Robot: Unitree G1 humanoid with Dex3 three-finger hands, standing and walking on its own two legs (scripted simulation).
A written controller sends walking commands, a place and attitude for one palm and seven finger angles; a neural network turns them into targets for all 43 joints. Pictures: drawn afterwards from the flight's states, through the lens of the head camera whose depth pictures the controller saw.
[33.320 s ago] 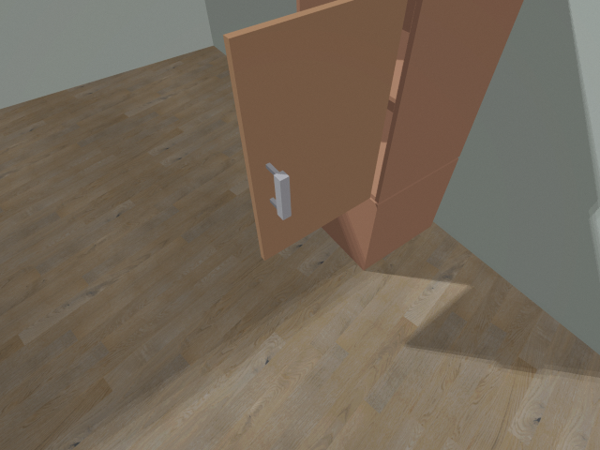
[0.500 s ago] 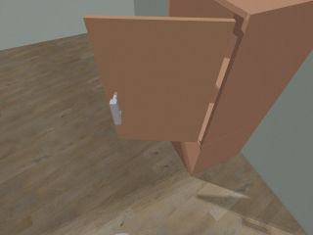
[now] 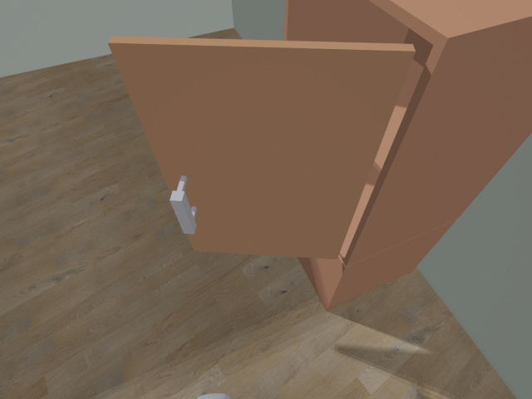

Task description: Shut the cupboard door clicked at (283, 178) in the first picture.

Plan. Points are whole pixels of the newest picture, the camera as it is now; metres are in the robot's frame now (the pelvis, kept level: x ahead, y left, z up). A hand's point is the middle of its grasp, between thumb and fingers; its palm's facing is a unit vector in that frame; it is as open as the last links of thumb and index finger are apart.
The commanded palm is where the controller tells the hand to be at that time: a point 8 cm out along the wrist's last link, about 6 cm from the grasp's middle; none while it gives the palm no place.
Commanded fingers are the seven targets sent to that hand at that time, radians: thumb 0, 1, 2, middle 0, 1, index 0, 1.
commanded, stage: come to a stop and stand still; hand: left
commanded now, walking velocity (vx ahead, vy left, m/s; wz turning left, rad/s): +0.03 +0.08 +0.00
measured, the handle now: (186, 205) +0.47 +0.21 -0.07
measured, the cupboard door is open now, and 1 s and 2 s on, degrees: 63 63 63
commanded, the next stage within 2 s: look again from close up in 0.76 s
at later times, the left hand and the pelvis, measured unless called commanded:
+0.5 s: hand out of the picture +0.05 +0.26 -0.16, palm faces -0.06 -0.96 -0.26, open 7.4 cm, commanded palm none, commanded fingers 0.00 0.90 0.90 -0.20 -0.30 -0.20 -0.30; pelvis -0.03 +0.07 +0.00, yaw -2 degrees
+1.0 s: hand out of the picture -0.07 +0.26 -0.17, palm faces -0.05 -0.98 -0.17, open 7.4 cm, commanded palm none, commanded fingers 0.00 0.90 0.90 -0.20 -0.30 -0.20 -0.30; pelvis -0.04 +0.08 +0.01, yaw -3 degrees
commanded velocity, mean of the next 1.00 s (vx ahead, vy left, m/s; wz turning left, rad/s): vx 0.00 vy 0.00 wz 0.00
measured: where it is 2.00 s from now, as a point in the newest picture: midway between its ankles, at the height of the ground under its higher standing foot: outside the picture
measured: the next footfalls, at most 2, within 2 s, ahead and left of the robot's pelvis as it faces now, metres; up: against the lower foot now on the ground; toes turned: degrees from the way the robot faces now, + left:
left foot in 0.20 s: +0.03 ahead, +0.13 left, +0.00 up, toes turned +1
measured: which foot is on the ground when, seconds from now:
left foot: up 0.00-0.18, down 0.20-1.00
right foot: down 0.00-1.00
